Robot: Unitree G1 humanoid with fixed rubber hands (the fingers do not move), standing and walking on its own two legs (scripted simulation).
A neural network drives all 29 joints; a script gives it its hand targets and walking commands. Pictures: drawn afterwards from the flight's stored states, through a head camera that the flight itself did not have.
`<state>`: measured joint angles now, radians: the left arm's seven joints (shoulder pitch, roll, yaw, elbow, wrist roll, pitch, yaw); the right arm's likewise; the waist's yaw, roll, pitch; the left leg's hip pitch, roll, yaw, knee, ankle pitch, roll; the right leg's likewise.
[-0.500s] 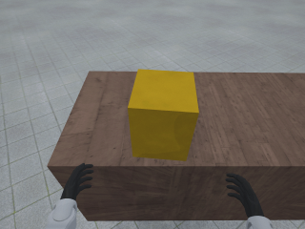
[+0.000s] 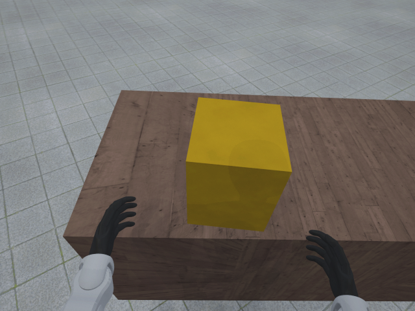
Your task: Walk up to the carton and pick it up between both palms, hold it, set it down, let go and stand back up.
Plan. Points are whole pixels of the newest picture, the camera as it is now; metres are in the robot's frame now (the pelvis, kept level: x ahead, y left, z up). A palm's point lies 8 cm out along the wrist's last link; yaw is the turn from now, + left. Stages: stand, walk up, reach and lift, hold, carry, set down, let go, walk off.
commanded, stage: reach and lift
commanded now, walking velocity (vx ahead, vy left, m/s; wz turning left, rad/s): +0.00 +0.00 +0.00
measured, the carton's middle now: (231, 166) +0.45 -0.04 -0.01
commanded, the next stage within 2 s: none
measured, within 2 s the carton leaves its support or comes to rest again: neither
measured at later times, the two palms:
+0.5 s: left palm (116, 214) +0.26 +0.19 +0.06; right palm (333, 228) +0.26 -0.21 +0.05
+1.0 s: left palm (126, 164) +0.34 +0.18 +0.12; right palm (329, 177) +0.34 -0.20 +0.10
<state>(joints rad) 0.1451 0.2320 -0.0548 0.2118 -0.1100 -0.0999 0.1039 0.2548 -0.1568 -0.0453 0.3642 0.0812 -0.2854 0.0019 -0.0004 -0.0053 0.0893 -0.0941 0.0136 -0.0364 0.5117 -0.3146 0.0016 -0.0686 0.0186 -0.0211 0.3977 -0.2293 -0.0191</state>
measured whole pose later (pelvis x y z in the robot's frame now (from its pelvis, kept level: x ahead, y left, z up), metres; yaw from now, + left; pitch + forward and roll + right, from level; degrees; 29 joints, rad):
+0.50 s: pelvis +0.00 -0.01 +0.00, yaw +0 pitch -6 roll -2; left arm 0.02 0.23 -0.06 -0.01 -0.12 0.28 0.12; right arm -0.03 -0.16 -0.06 0.27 0.08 0.04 -0.03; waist 0.00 -0.01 0.09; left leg -0.07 0.01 -0.04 0.48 -0.30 0.00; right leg -0.06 0.02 -0.02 0.39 -0.22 -0.01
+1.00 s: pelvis -0.01 -0.01 +0.00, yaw +0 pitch -6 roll -2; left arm -0.39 0.23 -0.02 0.20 -0.12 0.44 0.11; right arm -0.40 -0.21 -0.07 0.42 0.11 0.20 -0.04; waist 0.00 -0.01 0.09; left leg -0.10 0.01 -0.04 0.48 -0.29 0.00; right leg -0.08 0.02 -0.02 0.39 -0.21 -0.01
